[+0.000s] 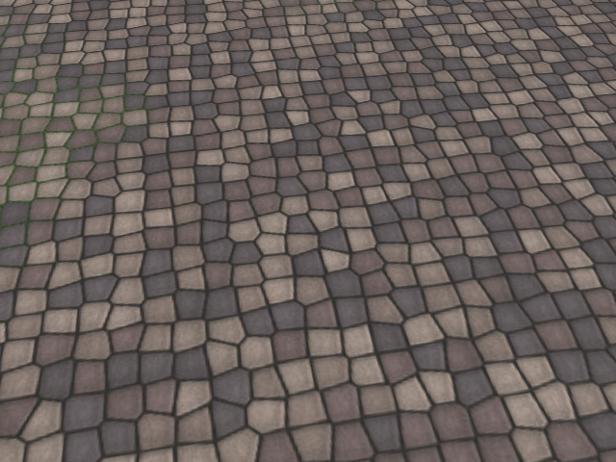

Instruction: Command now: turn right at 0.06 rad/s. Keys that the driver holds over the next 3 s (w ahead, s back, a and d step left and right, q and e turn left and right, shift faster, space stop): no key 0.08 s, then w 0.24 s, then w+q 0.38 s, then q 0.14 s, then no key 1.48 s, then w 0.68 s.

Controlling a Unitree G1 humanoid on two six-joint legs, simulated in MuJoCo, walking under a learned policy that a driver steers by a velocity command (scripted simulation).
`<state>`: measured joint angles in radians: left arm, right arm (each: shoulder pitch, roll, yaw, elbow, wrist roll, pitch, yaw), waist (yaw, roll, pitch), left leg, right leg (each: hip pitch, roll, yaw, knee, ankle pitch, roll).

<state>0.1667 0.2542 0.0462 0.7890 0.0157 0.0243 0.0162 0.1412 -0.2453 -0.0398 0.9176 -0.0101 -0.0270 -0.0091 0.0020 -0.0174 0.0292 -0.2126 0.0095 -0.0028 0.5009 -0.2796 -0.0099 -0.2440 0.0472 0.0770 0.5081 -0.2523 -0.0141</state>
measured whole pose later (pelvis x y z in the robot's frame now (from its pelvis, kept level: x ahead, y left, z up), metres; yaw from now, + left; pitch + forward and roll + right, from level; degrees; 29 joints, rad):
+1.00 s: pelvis +0.32 +0.06 +0.00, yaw +18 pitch +2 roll +1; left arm 0.16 0.30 0.06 0.76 0.00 -0.06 0.05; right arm 0.13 -0.28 -0.06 0.79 -0.01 -0.05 0.03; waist -0.01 -0.03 0.08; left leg -0.34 -0.13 0.00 0.42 -0.10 0.12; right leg -0.60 -0.09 0.07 1.17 -0.39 0.05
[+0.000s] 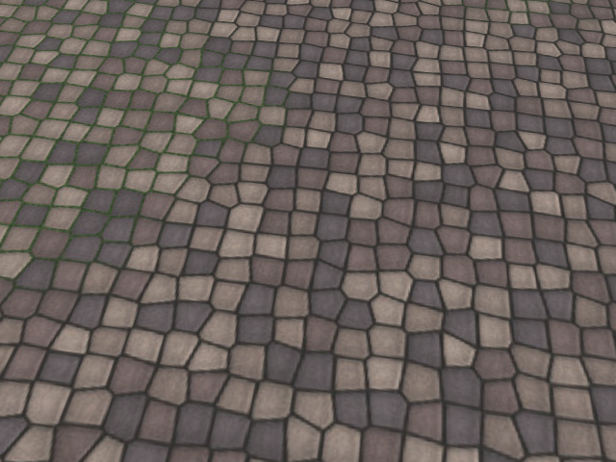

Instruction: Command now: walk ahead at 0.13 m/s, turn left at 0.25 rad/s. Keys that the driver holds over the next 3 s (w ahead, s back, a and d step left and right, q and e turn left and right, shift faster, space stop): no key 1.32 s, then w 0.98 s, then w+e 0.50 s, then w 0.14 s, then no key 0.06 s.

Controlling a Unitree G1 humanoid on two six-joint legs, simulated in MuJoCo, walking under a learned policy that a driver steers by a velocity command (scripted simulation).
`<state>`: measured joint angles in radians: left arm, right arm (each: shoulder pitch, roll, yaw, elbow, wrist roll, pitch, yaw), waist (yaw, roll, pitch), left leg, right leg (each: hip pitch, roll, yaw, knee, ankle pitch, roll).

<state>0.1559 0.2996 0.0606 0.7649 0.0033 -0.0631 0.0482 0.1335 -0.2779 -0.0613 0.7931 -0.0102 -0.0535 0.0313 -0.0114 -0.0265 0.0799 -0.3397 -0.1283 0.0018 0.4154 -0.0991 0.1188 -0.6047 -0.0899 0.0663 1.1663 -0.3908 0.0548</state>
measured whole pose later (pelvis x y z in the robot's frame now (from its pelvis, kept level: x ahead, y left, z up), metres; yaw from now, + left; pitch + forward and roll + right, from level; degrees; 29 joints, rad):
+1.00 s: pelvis +0.10 -0.05 +0.00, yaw +2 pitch -2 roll +0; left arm 0.16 0.24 0.05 0.99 0.01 0.00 0.04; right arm 0.18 -0.23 -0.02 1.02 0.00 0.00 -0.02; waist 0.00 0.00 0.05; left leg -0.14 -0.04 -0.06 0.50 -0.32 0.03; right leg -0.22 0.00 0.02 0.49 -0.24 0.02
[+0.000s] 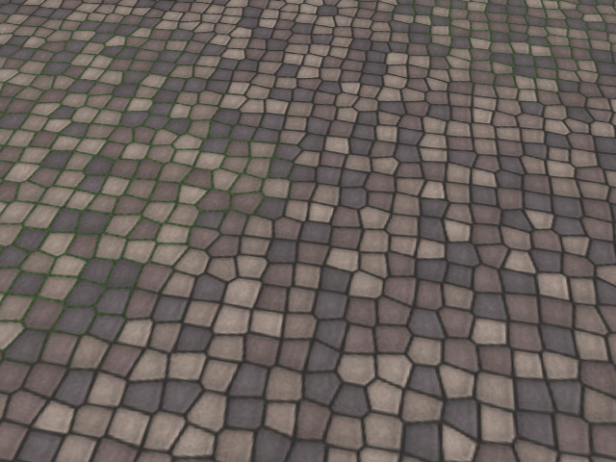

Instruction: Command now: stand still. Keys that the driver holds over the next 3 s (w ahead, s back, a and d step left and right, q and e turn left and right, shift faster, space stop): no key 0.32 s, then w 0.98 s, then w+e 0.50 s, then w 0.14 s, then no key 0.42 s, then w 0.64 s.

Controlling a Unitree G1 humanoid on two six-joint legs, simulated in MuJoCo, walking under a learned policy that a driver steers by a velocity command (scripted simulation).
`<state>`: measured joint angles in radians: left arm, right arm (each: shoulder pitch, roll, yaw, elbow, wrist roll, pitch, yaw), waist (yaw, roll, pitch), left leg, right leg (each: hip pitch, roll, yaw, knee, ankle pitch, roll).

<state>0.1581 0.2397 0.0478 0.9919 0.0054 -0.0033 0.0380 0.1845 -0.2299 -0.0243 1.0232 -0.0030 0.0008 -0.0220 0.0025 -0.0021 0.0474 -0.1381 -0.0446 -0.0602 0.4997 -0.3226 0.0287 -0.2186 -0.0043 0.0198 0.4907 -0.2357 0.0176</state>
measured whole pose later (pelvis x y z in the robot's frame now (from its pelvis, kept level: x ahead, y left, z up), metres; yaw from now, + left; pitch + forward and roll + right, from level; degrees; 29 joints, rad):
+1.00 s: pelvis +0.20 -0.04 +0.00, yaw +0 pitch +2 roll +0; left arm 0.48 0.20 0.02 1.09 -0.01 -0.09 0.01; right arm -0.04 -0.24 -0.04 0.87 0.03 -0.08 0.03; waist 0.09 0.03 0.03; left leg -0.63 0.06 0.03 0.57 0.03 0.04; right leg 0.16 0.04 -0.03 0.14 -0.33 -0.04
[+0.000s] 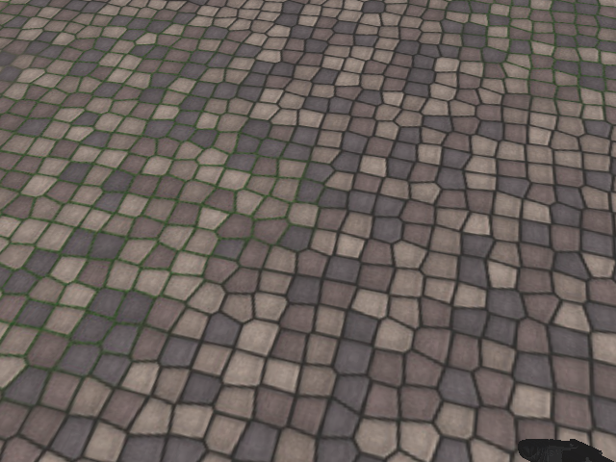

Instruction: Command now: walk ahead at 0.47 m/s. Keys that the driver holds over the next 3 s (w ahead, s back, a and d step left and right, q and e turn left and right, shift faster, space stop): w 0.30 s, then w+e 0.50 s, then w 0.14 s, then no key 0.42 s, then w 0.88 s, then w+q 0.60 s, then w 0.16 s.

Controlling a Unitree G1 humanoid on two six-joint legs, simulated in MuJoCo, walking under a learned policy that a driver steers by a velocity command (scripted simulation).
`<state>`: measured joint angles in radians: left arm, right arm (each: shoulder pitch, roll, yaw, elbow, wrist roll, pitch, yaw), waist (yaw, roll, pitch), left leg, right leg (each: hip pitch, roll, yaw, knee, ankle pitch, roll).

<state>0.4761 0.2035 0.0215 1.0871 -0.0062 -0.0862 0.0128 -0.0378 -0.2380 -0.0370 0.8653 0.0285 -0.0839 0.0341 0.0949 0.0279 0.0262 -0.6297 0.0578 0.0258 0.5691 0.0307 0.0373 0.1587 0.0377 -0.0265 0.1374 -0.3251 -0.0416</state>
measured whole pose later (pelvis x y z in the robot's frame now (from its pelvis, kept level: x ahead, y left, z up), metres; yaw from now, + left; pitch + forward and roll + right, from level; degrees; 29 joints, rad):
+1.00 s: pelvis +0.58 -0.06 +0.01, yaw -17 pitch +2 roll +0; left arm 0.31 0.26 0.06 0.83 -0.01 -0.07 0.00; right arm 0.06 -0.28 -0.05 0.82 -0.01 -0.10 0.00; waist 0.05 0.04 0.02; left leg -0.65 0.10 -0.07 0.61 0.09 -0.03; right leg -0.10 0.11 0.08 0.29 -0.21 -0.09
